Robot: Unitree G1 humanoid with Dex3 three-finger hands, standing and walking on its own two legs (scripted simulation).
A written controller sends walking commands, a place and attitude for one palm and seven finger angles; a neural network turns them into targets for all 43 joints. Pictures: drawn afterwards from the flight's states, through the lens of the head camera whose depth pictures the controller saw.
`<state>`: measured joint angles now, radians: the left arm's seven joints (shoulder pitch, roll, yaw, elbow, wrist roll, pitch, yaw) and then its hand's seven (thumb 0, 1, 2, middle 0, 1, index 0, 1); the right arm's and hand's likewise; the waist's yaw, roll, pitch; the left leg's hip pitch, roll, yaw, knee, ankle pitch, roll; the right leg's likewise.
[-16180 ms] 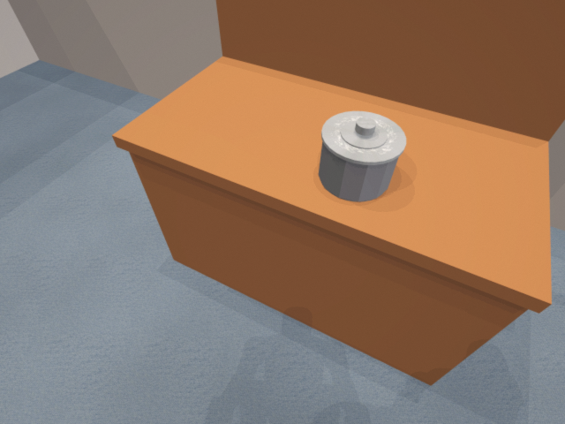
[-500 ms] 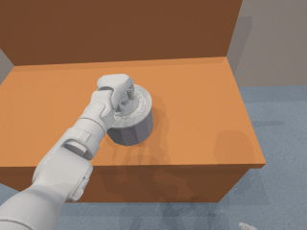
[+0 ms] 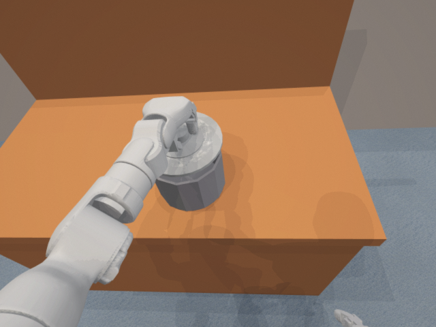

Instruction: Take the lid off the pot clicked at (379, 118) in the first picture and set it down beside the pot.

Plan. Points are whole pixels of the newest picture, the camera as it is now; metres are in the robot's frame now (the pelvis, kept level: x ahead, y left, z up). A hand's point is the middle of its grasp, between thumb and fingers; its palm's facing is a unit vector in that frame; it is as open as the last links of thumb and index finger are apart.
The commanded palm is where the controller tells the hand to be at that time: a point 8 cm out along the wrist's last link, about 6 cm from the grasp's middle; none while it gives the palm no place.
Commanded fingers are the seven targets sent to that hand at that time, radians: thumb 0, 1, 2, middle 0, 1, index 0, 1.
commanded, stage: lift the lid straight up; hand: left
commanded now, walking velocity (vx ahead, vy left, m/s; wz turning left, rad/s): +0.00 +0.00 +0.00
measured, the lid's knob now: (178, 133) +0.49 +0.08 +0.08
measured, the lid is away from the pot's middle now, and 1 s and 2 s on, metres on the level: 0.00 0.02 0.07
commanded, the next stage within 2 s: move the lid sideways beside the pot in 1.38 s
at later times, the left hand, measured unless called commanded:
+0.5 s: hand (172, 121) +0.46 +0.08 +0.14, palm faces -0.26 -0.01 -0.97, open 7.0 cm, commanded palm +0.45 +0.08 +0.22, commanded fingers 0.00 0.78 0.82 -0.92 -1.03 -0.91 -1.01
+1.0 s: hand (167, 101) +0.46 +0.08 +0.18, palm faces -0.21 +0.01 -0.98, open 7.0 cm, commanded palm +0.45 +0.08 +0.26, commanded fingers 0.00 0.78 0.82 -0.92 -1.03 -0.91 -1.01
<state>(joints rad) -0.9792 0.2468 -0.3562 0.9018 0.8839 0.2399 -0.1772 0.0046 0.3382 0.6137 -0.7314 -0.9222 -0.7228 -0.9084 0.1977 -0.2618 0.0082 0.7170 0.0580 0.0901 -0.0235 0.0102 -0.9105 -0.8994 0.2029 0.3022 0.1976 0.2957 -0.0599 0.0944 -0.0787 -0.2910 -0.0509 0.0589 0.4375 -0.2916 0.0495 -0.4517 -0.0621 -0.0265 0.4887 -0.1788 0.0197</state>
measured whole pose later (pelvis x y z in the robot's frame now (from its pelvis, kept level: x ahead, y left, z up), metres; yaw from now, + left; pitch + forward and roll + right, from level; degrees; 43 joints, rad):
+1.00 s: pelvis -0.01 +0.00 +0.00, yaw +1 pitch +6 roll +1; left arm -1.13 0.29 -0.37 0.83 0.88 0.29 -0.31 0.00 0.34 0.62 -0.74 -0.92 -0.72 -0.91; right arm 0.20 -0.28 0.02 0.71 0.06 0.06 -0.02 0.01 -0.91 -0.90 0.20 0.30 0.20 0.30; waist -0.05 0.10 -0.06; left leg -0.25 -0.06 0.04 0.40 -0.27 0.05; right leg -0.41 -0.07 -0.04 0.47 -0.17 0.02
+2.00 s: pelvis +0.00 +0.00 +0.01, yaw +1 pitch +6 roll +1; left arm -1.10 0.46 -0.28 0.78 0.90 0.21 -0.44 0.00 0.34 0.61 -0.74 -0.92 -0.72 -0.91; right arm 0.22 -0.29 0.02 0.68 0.06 0.06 -0.03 0.01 -0.91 -0.90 0.20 0.30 0.20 0.30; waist -0.06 0.09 -0.04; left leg -0.22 -0.06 0.04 0.38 -0.26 0.06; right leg -0.37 -0.07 -0.05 0.42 -0.14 0.02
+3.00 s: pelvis +0.01 +0.02 +0.01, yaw +2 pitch +7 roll -1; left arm -1.07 0.66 -0.16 0.81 0.93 0.07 -0.50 -0.01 0.34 0.61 -0.74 -0.93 -0.72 -0.91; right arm 0.24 -0.31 0.01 0.68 0.07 0.11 -0.02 0.01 -0.91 -0.90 0.20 0.30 0.20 0.30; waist -0.07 0.07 -0.02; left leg -0.25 -0.06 0.02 0.39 -0.27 0.07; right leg -0.36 -0.07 -0.06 0.37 -0.13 0.04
